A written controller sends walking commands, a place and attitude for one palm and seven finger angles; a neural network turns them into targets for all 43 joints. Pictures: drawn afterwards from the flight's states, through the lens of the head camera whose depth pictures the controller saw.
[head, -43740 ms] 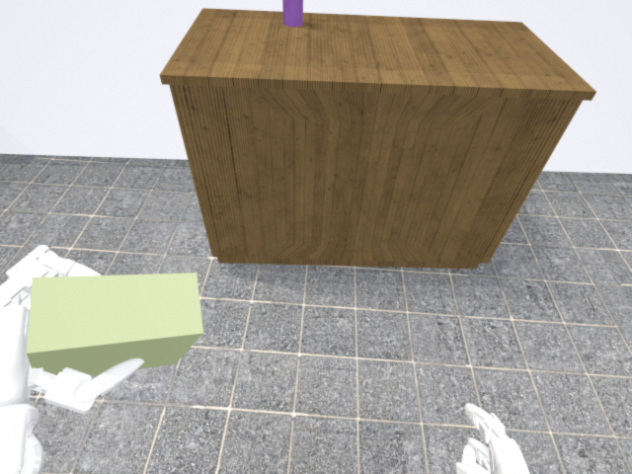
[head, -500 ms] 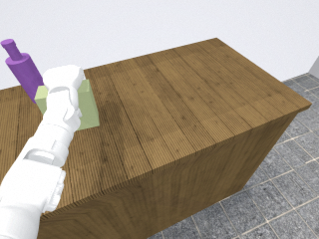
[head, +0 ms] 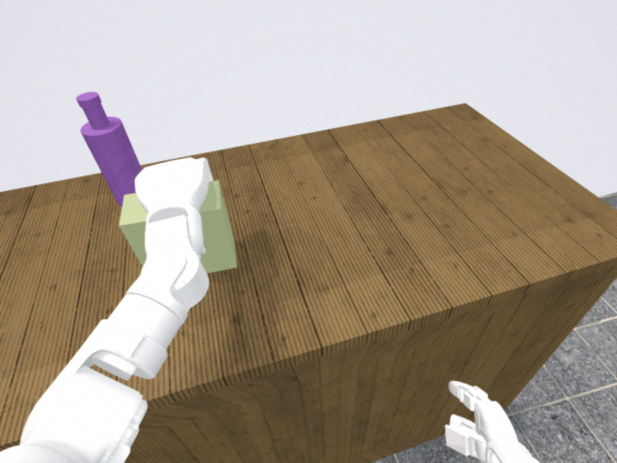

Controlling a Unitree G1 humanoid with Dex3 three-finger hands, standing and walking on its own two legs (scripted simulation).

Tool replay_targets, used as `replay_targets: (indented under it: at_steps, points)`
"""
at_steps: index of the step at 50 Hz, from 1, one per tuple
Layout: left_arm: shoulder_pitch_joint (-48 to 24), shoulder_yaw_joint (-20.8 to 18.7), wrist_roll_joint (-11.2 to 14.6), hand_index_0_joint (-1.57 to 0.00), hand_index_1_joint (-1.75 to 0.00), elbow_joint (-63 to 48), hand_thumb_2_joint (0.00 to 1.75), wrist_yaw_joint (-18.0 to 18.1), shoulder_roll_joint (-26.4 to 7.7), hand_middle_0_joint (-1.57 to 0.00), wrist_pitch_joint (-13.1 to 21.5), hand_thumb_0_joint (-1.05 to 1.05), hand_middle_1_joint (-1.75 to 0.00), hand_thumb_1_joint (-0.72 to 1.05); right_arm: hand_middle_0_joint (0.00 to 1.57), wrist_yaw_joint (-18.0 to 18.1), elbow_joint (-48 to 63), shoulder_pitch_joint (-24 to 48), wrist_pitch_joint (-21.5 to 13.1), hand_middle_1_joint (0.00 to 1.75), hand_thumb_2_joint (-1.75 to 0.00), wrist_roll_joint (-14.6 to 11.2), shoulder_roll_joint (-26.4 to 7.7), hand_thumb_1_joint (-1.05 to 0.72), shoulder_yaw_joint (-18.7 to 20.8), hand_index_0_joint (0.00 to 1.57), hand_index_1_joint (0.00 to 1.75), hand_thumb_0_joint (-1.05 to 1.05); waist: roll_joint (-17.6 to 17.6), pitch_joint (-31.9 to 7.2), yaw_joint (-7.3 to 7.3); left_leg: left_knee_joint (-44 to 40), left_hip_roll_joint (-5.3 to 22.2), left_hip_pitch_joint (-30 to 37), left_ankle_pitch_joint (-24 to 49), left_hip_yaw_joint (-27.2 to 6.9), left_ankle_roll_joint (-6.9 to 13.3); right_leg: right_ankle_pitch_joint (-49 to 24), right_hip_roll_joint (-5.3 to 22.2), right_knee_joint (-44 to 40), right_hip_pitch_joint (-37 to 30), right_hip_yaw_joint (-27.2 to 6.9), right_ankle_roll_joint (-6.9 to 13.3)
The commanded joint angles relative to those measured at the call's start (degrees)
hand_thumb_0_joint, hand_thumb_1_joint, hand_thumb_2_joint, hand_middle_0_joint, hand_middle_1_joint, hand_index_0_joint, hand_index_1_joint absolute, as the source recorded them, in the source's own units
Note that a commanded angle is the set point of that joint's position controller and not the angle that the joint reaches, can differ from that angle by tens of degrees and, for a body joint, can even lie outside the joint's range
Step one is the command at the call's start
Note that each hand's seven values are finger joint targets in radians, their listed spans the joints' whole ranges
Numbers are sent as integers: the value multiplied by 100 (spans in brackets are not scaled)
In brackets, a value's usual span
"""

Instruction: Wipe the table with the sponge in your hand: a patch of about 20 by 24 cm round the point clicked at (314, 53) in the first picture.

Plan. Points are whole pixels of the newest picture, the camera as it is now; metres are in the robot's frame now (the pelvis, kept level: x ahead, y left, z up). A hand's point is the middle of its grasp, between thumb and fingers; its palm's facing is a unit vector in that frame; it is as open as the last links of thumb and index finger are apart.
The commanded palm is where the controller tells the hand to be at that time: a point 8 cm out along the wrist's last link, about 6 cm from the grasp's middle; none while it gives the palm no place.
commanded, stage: wipe back along the third lane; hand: left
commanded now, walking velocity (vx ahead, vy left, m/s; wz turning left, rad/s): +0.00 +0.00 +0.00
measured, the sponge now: (188, 243) +0.39 +0.22 +0.09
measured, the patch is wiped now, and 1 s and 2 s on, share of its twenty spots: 0.90 0.90 0.90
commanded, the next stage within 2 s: slide back across to the middle lane in 0.84 s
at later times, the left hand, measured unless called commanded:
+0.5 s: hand (191, 242) +0.34 +0.19 +0.15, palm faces +0.11 -0.06 -0.99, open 10.3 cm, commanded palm +0.29 +0.18 +0.18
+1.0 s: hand (197, 268) +0.30 +0.16 +0.15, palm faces +0.13 -0.07 -0.99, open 10.3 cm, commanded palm +0.25 +0.16 +0.18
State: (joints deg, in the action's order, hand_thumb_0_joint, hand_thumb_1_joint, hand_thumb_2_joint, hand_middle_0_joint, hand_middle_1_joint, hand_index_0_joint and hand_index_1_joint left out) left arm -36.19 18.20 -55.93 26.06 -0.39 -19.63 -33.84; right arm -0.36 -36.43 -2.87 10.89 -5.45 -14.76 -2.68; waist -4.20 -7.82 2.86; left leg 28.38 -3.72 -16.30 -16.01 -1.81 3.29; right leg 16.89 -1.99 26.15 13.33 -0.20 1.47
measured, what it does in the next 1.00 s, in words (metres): stands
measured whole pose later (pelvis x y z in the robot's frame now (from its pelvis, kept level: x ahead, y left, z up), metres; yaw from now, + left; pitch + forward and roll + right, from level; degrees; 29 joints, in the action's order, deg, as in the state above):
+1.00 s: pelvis -0.03 -0.04 +0.00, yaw -2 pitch -1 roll +1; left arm -15.8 16.1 -55.0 1.8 -2.6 -22.2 -36.4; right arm 0.2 -36.7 -0.2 9.3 -5.9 -15.8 -3.3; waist -6.7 -5.6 4.1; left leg 27.8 -1.2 -12.2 -14.6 -0.6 0.4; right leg 16.3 -4.4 28.8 11.3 -1.3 4.2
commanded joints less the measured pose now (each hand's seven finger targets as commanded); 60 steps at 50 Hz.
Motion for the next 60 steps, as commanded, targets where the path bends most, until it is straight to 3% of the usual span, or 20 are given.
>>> replay_targets:
  at_steps: [1, 5, 15, 21, 23, 25, 28, 29, 33, 34, 43, 46, 48, 50, 53, 55, 57, 58, 59, 60]
  points:
    - [-962, -224, 191, -120, -160, -697, 130, -285, -368, -120, -108, 0, -160, 10, 20, 27, 873, 1009, -197, 30, -90, -21, -636, -90, 170, 20, 30, 0, 698, -1072, -90, -58, 334, 855, 2723, -96, -164, -2908, -2, 14, -452, 126, 280]
    - [-646, -126, 221, -120, -160, -1054, 130, -360, -282, -120, -161, 0, -160, 10, 20, 15, 942, 1152, -198, 30, -90, -29, -608, -90, 135, 20, 30, 0, 664, -1073, -67, -53, 319, 845, 2691, -73, -151, -2991, 10, 35, -539, 100, 270]
    - [228, -558, 348, -120, -160, -1605, 130, -477, -758, -120, -248, 0, -160, 10, 20, 89, 1044, 1384, -280, 30, -90, -54, -608, -90, 69, 20, 30, 0, 779, -987, 64, -104, 209, 614, 2231, 71, -120, -3203, 44, -5, -918, -155, 212]
    - [562, -485, 381, -120, -160, -1970, 130, -489, -641, -120, -295, 0, -160, 10, 20, 76, 1078, 1511, -324, 30, -90, -73, -600, -90, 89, 20, 30, 0, 700, -719, 95, -196, 213, 554, 1837, 66, -109, -2662, 29, -116, -740, -211, 208]
    - [700, -745, 407, -120, -160, -2118, 130, -464, -915, -120, -308, 0, -160, 10, 20, 79, 1075, 1552, -337, 30, -90, -64, -639, -90, 114, 20, 30, 0, 759, -749, 150, -227, 215, 528, 1711, 34, -115, -2500, 25, -121, -785, -293, 214]
    - [641, -482, 416, -120, -160, -2126, 130, -466, -635, -120, -363, 0, -160, 10, 20, 84, 1071, 1579, -350, 30, -90, -76, -602, -90, 109, 20, 30, 0, 818, -624, 96, -239, 209, 503, 1586, 68, -106, -2353, 23, -165, -691, -243, 190]
    - [626, -706, 391, -120, -160, -2156, 130, -437, -929, -120, -411, 0, -160, 10, 20, 123, 1023, 1645, -359, 30, -90, -73, -657, -90, 118, 20, 30, 0, 756, -489, 128, -309, 213, 491, 1327, 52, -111, -1936, 17, -247, -576, -361, 197]
    - [646, -455, 420, -120, -160, -2240, 130, -445, -633, -120, -430, 0, -160, 10, 20, 123, 1073, 1658, -373, 30, -90, -86, -603, -90, 113, 20, 30, 0, 765, -514, 118, -315, 200, 494, 1274, 78, -96, -1822, 29, -260, -588, -284, 170]
    - [561, -600, 367, -120, -160, -2110, 130, -449, -855, -120, -457, 0, -160, 10, 20, 156, 981, 1677, -408, 30, -90, -90, -635, -90, 117, 20, 30, 0, 687, -379, 114, -361, 207, 489, 1020, 63, -113, -1406, 20, -343, -423, -393, 185]
    - [542, -365, 385, -120, -160, -2211, 130, -456, -588, -120, -454, 0, -160, 10, 20, 142, 1042, 1693, -424, 30, -90, -92, -589, -90, 106, 20, 30, 0, 647, -434, 110, -350, 192, 503, 1028, 81, -99, -1403, 23, -330, -453, -324, 175]
    - [1302, -444, 410, -120, -160, -2590, 130, -484, -567, -120, -274, 0, -160, 10, 20, 60, 1078, 1763, -513, 30, -90, -59, -588, -90, 129, 20, 30, 0, 782, -495, 187, -254, 185, 523, 1161, 73, -99, -1698, 7, -232, -547, -435, 169]
    - [1282, -82, 447, -120, -160, -2854, 130, -487, -164, -120, -308, 0, -160, 10, 20, 21, 1118, 1845, -509, 30, -90, -66, -529, -90, 123, 20, 30, 0, 793, -344, 134, -243, 204, 546, 1165, 84, -79, -1684, 0, -255, -412, -352, 159]
    - [1256, -568, 402, -120, -160, -2877, 130, -414, -712, -120, -322, 0, -160, 10, 20, 50, 1041, 1834, -484, 30, -90, -43, -586, -90, 143, 20, 30, 0, 746, -310, 205, -261, 208, 541, 1129, 62, -100, -1632, -14, -250, -424, -451, 191]
    - [1166, -514, 426, -120, -160, -3038, 130, -390, -639, -120, -343, 0, -160, 10, 20, 74, 1087, 1883, -497, 30, -90, -43, -524, -90, 122, 20, 30, 0, 855, -447, 215, -232, 188, 567, 1237, 90, -81, -1791, 1, -206, -545, -410, 172]
    - [1019, -924, 394, -120, -160, -3103, 130, -362, -1152, -120, -348, 0, -160, 10, 20, 142, 995, 1894, -472, 30, -90, -9, -582, -90, 112, 20, 30, 0, 813, -394, 239, -261, 194, 603, 1214, 75, -100, -1780, -5, -229, -530, -528, 188]
    - [812, -796, 375, -120, -160, -3064, 130, -355, -1023, -120, -365, 0, -160, 10, 20, 187, 1008, 1923, -483, 30, -90, -25, -524, -90, 85, 20, 30, 0, 778, -410, 216, -260, 175, 607, 1229, 92, -93, -1730, 0, -238, -533, -522, 187]
    - [911, -1010, 353, -120, -160, -3172, 130, -347, -1272, -120, -352, 0, -160, 10, 20, 200, 989, 1923, -486, 30, -90, -7, -531, -90, 88, 20, 30, 0, 645, -580, 284, -242, 159, 646, 1366, 79, -99, -1939, 6, -188, -680, -561, 201]
    - [936, -1312, 318, -120, -160, -3297, 130, -324, -1642, -120, -323, 0, -160, 10, 20, 215, 963, 1908, -488, 30, -90, 21, -583, -90, 93, 20, 30, 0, 499, -692, 341, -248, 150, 710, 1408, 52, -110, -1945, -10, -171, -738, -644, 239]
    - [870, -1104, 312, -120, -160, -3393, 130, -343, -1399, -120, -320, 0, -160, 10, 20, 213, 1031, 1938, -504, 30, -90, 19, -516, -90, 75, 20, 30, 0, 541, -797, 323, -211, 125, 705, 1532, 82, -92, -2128, 10, -127, -833, -586, 225]
    - [1068, -1278, 329, -120, -160, -3305, 130, -348, -1560, -120, -309, 0, -160, 10, 20, 212, 1004, 1918, -513, 30, -90, 10, -531, -90, 74, 20, 30, 0, 637, -725, 336, -203, 136, 675, 1576, 53, -101, -2198, -2, -117, -839, -621, 230]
